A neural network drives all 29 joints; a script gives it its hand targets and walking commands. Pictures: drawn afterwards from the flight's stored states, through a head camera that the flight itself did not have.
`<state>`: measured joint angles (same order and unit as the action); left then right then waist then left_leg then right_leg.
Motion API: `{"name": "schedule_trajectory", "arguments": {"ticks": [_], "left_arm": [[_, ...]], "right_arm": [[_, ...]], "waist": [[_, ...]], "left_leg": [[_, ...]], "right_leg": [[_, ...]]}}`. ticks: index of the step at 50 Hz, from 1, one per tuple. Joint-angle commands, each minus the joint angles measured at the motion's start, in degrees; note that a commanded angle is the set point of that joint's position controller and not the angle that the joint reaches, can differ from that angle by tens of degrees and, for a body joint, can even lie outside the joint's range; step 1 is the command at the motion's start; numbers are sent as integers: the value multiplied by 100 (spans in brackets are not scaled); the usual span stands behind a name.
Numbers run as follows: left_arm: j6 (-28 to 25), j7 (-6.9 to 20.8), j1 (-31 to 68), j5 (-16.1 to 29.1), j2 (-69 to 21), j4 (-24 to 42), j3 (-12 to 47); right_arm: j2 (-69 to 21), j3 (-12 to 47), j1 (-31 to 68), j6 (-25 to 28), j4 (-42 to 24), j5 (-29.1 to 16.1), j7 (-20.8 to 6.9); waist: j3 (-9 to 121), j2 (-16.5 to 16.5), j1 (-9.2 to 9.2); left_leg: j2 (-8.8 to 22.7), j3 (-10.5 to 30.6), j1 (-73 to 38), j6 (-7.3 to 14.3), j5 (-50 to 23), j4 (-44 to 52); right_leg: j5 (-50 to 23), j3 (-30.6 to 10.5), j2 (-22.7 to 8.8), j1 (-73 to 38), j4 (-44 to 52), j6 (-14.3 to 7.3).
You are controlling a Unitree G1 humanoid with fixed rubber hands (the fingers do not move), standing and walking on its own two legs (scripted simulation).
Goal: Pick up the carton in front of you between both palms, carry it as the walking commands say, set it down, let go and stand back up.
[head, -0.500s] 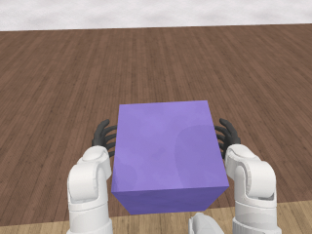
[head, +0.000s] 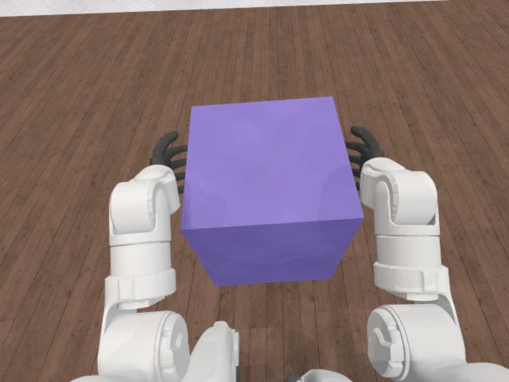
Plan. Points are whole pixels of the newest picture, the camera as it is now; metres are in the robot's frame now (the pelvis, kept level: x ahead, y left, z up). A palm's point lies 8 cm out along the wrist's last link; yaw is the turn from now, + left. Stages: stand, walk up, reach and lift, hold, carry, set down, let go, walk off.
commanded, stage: carry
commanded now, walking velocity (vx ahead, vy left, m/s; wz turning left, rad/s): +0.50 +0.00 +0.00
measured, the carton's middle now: (267, 201) +0.37 +0.02 +0.01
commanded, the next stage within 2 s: none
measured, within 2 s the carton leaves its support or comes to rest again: neither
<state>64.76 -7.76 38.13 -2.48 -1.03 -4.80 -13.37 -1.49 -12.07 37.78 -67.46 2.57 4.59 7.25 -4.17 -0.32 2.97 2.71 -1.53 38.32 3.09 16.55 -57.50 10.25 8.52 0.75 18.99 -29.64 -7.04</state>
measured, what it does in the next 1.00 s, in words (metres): goes down: left foot 0.04 m lower, then right foot 0.04 m lower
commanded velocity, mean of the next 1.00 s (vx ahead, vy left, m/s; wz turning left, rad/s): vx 0.50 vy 0.00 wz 0.00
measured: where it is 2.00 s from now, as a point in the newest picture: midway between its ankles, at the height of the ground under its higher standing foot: (267, 137)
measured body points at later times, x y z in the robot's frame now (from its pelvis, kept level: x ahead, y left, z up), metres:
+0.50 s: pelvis +0.34 +0.03 -0.04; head +0.42 +0.03 +0.40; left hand +0.73 +0.15 +0.04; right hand +0.70 -0.16 +0.04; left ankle +0.28 +0.07 -0.77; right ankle +0.40 -0.13 -0.72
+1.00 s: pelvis +0.66 -0.02 -0.08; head +0.72 -0.03 +0.37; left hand +1.02 +0.16 +0.00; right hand +1.03 -0.14 -0.01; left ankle +0.75 +0.14 -0.76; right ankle +0.59 -0.05 -0.81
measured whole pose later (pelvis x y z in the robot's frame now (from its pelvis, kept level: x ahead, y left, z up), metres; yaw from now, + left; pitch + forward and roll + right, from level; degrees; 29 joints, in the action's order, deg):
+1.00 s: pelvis +0.66 -0.02 -0.08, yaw +0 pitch +6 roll +2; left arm 63.8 -7.2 32.5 -1.6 -2.1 -1.6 -11.8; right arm -3.6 -11.6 31.0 -65.7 -1.4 5.2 7.1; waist -1.3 -0.8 4.6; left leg 2.0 -0.7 40.4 1.9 10.0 -50.7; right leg 13.6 4.4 3.9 15.2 -29.6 -7.5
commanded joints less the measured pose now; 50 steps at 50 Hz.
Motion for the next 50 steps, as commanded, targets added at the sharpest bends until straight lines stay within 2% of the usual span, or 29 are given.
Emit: {"name": "schedule_trajectory", "arguments": {"ticks": [1, 4, 6, 7, 9, 10, 11, 12, 13, 14, 15, 16, 19, 21, 24, 27, 29, 30, 32, 33, 34, 35, 36, 37, 38, 40, 42, 47, 50], "left_arm": [[18, 1602, 3921, 2668, -6458, 762, 4107], [60, 1569, 3725, 2571, -6302, 963, 4157], [108, 1543, 3469, 2468, -6149, 959, 4163], [135, 1537, 3359, 2430, -6089, 912, 4184], [194, 1548, 3303, 2413, -5976, 792, 4249], [219, 1563, 3332, 2414, -5905, 737, 4268], [259, 1573, 3379, 2424, -5900, 681, 4271], [347, 1548, 3427, 2465, -5983, 579, 4221], [376, 1516, 3478, 2427, -5940, 695, 4193], [371, 1492, 3721, 2432, -6052, 848, 4235], [341, 1454, 3853, 2399, -6158, 940, 4224], [306, 1404, 3880, 2349, -6197, 1016, 4199], [206, 1258, 3661, 2175, -6238, 1135, 4201], [151, 1179, 3484, 2055, -6162, 1134, 4196], [104, 1112, 3298, 1899, -6005, 1165, 4193], [133, 1115, 3149, 1794, -5837, 1133, 4194], [174, 1164, 3040, 1739, -5737, 981, 4164], [193, 1199, 2999, 1724, -5681, 874, 4138], [208, 1274, 2851, 1705, -5575, 610, 4039], [211, 1327, 2792, 1700, -5519, 498, 3947], [228, 1382, 2720, 1695, -5448, 324, 3784], [220, 1413, 2827, 1614, -5279, 83, 3692], [234, 1448, 2655, 1687, -5389, -171, 3610], [180, 1505, 2773, 1898, -5711, -62, 3704], [132, 1569, 3273, 2174, -6090, 245, 3872], [86, 1593, 4082, 2564, -6561, 817, 4221], [23, 1611, 4129, 2802, -6679, 1013, 4404], [-66, 1639, 3506, 2817, -6517, 1022, 4425], [-81, 1640, 3386, 2775, -6334, 1132, 4467]], "right_arm": [[-6174, 3893, 3775, 336, -600, -2189, -1021], [-6016, 3969, 3751, 270, -903, -2162, -1021], [-5873, 3998, 3622, 171, -986, -2141, -1066], [-5792, 3992, 3542, 124, -976, -2122, -1100], [-5605, 3909, 3304, 50, -826, -2057, -1173], [-5455, 3834, 3221, 12, -796, -2015, -1227], [-5284, 3715, 3220, -43, -733, -1994, -1281], [-5083, 3620, 3173, -69, -492, -1908, -1291], [-5345, 3658, 3025, -93, -413, -2041, -1334], [-5608, 3756, 3283, -81, -651, -2222, -1393], [-5857, 3909, 3653, -76, -914, -2396, -1440], [-6040, 4059, 4022, -55, -1145, -2577, -1470], [-6255, 4318, 4374, 21, -1450, -2952, -1497], [-6227, 4349, 4277, 60, -1443, -3013, -1505], [-6123, 4341, 4044, 96, -1343, -2981, -1529], [-6007, 4300, 3703, 96, -1145, -2903, -1560], [-5933, 4258, 3498, 107, -891, -2835, -1577], [-5901, 4237, 3442, 115, -747, -2799, -1584], [-5888, 4209, 3398, 120, -419, -2739, -1607], [-5847, 4179, 3404, 134, -268, -2727, -1614], [-5817, 4090, 3517, 145, -135, -2678, -1615], [-5944, 4009, 3499, 83, 67, -2622, -1599], [-5991, 3927, 3482, 53, 141, -2621, -1562], [-6065, 3909, 3638, 82, -18, -2598, -1528], [-6146, 3889, 3919, 137, -244, -2557, -1481], [-6281, 3874, 4097, 230, -626, -2446, -1330], [-6271, 3863, 3803, 298, -719, -2334, -1198], [-6088, 3951, 3151, 443, -779, -2041, -1019], [-5910, 4085, 3212, 463, -1022, -2015, -980]], "waist": [[3186, -581, 139], [2935, -578, 249], [2766, -627, 316], [2776, -651, 238], [3046, -462, -241], [3114, -33, -436], [3353, 742, -424], [4038, 1994, -680], [4180, 1534, -833], [3735, 1076, -807], [3440, 454, -722], [3301, 265, -663], [3337, 397, -580], [3343, 576, -669], [3266, 665, -769], [3013, 619, -940], [2848, 691, -949], [2800, 755, -839], [2963, 660, -359], [3056, 440, -96], [3204, -295, -71], [3605, -1429, -41], [3973, -1513, 103], [3959, -1159, 174], [3477, -494, 74], [3030, -28, -74], [3065, -189, -92], [3247, -579, 126], [3077, -548, 240]], "left_leg": [[-147, -275, 501, -18, -857, 883], [-459, -600, 88, -52, -1823, 2314], [-561, -727, -537, 57, -2501, 3217], [-575, -770, -1096, 153, -2809, 3481], [-523, -864, -2757, 201, -3345, 3844], [4, -396, -3692, 116, -3945, 3568], [1078, 778, -5033, 214, -6594, 2275], [2088, 2736, -6512, 1560, -5651, 2372], [2028, 3082, -6449, 1754, -3581, 2744], [1679, 2737, -5931, 1562, -3073, 2940], [1516, 2371, -5470, 1347, -3306, 3038], [1442, 2131, -5123, 1219, -3530, 3118], [1187, 1584, -4714, 946, -3792, 3153], [1099, 1280, -4883, 959, -4551, 3017], [786, 845, -4939, 855, -5155, 2882], [339, 396, -4913, 664, -5085, 2720], [254, 234, -4676, 575, -4729, 2578], [289, 209, -4502, 505, -4608, 2331], [254, -175, -4020, 244, -4486, 1200], [99, -310, -3305, 146, -3483, 398], [-141, -391, -2077, 76, -480, -547], [-791, -84, -523, -123, 1827, -1751], [-662, 288, 208, -88, 1986, -2650], [-518, 440, 771, -9, 1809, -2821], [-291, 427, 818, 37, 1379, -2427], [-126, 358, 196, -50, 793, -1401], [-125, 227, -93, -106, 643, -830], [-160, -90, 584, -143, -506, 284], [-357, -343, 503, -111, -1300, 1310]], "right_leg": [[-4081, -1280, -1254, -3144, 154, -445], [-4039, -861, -849, -3169, -16, -339], [-3743, -692, -753, -3020, -161, -238], [-3730, -606, -745, -2806, -441, -160], [-3610, -178, -585, -2169, -1717, 151], [-2306, -149, -411, -1321, -2545, 257], [788, -279, -66, 109, -3383, 323], [2512, -729, 474, 1925, -5141, 518], [2390, -1050, 241, 2403, -5536, 422], [2076, -1101, 68, 2640, -5261, 345], [1669, -1056, -74, 2643, -4820, 361], [1382, -1033, -156, 2515, -4403, 380], [1109, -903, -228, 2133, -3560, 463], [918, -750, -193, 2355, -3033, 477], [-48, -521, -72, 2364, -2106, 456], [-1141, -96, 236, 1914, -608, 452], [-1839, 45, 363, 1267, 220, 364], [-2119, 4, 361, 846, 490, 278], [-2672, 5, 265, -535, 949, 120], [-2961, -268, -102, -1467, 865, 118], [-5032, -1216, -1077, -2556, -161, 198], [-5922, -3174, -2152, -3906, -453, -564], [-4376, -3891, -2432, -4333, -363, -1247], [-2003, -4224, -2277, -4035, 124, -1488], [-1138, -3839, -1920, -3261, 390, -1179], [-1753, -2987, -1596, -2104, 621, -794], [-1902, -2645, -1441, -1875, 667, -596], [-4389, -1951, -1214, -2866, 207, -309], [-4635, -1602, -862, -3038, 87, -195]]}}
